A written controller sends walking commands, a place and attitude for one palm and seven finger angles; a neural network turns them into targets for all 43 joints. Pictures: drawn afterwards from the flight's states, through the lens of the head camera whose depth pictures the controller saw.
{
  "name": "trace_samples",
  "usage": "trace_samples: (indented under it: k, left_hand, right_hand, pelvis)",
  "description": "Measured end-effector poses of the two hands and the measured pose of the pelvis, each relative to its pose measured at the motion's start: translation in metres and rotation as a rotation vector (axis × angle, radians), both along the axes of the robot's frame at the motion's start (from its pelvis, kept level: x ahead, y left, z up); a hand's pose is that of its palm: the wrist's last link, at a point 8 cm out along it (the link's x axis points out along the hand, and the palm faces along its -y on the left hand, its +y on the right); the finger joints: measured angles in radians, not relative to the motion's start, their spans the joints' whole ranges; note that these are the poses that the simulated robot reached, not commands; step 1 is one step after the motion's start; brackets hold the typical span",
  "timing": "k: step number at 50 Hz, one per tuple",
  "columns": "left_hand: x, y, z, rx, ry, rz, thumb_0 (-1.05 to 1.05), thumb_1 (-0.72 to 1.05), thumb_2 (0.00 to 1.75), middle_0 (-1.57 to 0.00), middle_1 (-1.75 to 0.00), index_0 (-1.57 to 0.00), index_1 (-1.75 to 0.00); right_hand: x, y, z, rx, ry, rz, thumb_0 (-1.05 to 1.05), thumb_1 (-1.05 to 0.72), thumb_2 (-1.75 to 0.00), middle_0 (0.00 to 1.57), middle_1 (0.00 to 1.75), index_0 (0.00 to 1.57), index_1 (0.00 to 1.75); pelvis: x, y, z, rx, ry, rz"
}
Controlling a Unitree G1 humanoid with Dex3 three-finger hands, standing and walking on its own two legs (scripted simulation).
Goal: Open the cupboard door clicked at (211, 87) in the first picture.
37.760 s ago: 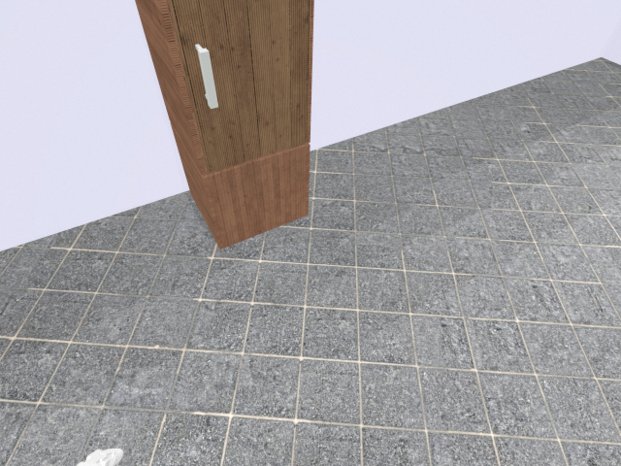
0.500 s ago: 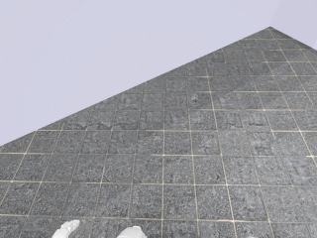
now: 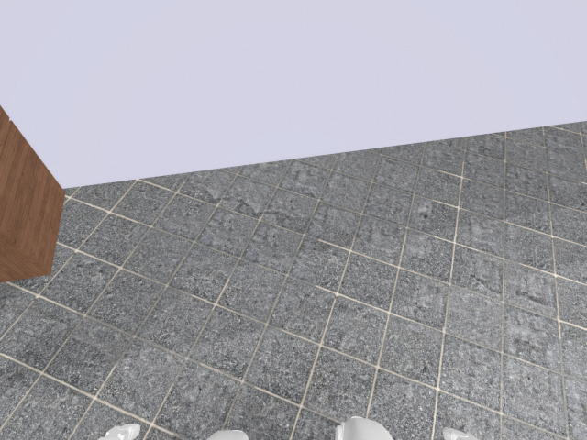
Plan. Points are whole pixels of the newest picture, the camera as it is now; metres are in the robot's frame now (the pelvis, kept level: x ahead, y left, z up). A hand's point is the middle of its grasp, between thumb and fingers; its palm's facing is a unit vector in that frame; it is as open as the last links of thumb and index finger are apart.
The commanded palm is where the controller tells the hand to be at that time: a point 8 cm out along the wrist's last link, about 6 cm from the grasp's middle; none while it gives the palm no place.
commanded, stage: turn to face it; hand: left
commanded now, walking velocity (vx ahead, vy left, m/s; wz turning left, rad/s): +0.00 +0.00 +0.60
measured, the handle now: out of the picture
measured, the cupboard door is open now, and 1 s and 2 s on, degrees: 43 43 43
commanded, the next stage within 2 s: take the last steps up to it in 1.56 s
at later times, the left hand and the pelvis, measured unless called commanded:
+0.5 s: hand out of the picture +0.00 +0.16 -0.17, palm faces +0.33 -0.92 -0.22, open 7.4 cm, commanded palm none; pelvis +0.00 -0.05 +0.00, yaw +19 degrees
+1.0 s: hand out of the picture +0.00 +0.14 -0.14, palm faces +0.56 -0.77 -0.32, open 7.4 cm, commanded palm none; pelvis +0.03 -0.09 +0.00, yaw +36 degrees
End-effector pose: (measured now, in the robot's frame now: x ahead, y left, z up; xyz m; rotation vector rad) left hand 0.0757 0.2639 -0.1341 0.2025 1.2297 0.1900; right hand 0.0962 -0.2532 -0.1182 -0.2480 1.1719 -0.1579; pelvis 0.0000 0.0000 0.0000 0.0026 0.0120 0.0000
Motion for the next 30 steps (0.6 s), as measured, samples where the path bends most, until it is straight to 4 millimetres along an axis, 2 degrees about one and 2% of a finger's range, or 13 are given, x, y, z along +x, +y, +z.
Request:
trace_samples:
  k: [5,8,11,16,20,23,27,30]
  left_hand:
    - [0.007,-0.008,0.016,0.041,-0.064,0.026,0.0,0.9,0.9,-0.2,-0.3,-0.2,-0.3]
    - [0.006,-0.018,0.02,0.074,-0.102,0.044,0.0,0.9,0.9,-0.2,-0.3,-0.2,-0.3]
    - [-0.008,-0.032,0.025,0.088,-0.099,0.071,0.0,0.9,0.9,-0.2,-0.3,-0.2,-0.3]
    - [-0.038,-0.055,0.028,0.053,-0.051,0.145,0.0,0.9,0.9,-0.2,-0.3,-0.2,-0.3]
    - [-0.061,-0.067,0.019,0.009,-0.024,0.209,0.0,0.9,0.9,-0.2,-0.3,-0.2,-0.3]
    - [-0.082,-0.068,0.008,-0.02,-0.005,0.266,0.0,0.9,0.9,-0.2,-0.3,-0.2,-0.3]
    - [-0.113,-0.058,-0.015,-0.051,0.027,0.353,0.0,0.9,0.9,-0.2,-0.3,-0.2,-0.3]
    - [-0.127,-0.048,-0.02,-0.042,0.062,0.4,0.0,0.9,0.9,-0.2,-0.3,-0.2,-0.3]
  right_hand:
    - [-0.004,-0.013,-0.01,0.028,0.039,0.027,0.01,-0.91,-0.9,0.2,0.29,0.21,0.3]
    - [-0.001,-0.028,-0.023,0.049,0.055,0.037,0.01,-0.91,-0.9,0.2,0.3,0.21,0.3]
    - [0.006,-0.04,-0.027,0.055,0.076,0.059,0.01,-0.91,-0.9,0.2,0.29,0.21,0.3]
    - [0.026,-0.045,-0.015,0.054,0.085,0.117,0.01,-0.91,-0.9,0.2,0.29,0.2,0.3]
    - [0.05,-0.037,-0.007,0.045,0.076,0.19,0.01,-0.91,-0.9,0.2,0.29,0.2,0.3]
    - [0.072,-0.022,-0.003,0.031,0.053,0.259,0.01,-0.91,-0.9,0.2,0.29,0.2,0.3]
    - [0.101,0.005,-0.004,0.005,-0.02,0.352,0.01,-0.91,-0.9,0.2,0.29,0.2,0.3]
    - [0.109,0.018,0.0,-0.005,-0.042,0.403,0.01,-0.91,-0.9,0.2,0.29,0.2,0.3]
  pelvis:
    - [-0.001,-0.018,0.001,-0.003,0.007,0.053]
    - [0.001,-0.035,-0.006,0.012,0.014,0.089]
    - [0.0,-0.044,-0.004,0.014,0.003,0.132]
    - [0.004,-0.053,0.007,0.039,-0.003,0.202]
    - [0.006,-0.055,0.009,0.047,-0.001,0.257]
    - [0.005,-0.051,0.006,0.04,-0.001,0.298]
    - [0.004,-0.039,-0.01,0.012,0.004,0.357]
    - [0.002,-0.039,-0.01,0.016,0.004,0.387]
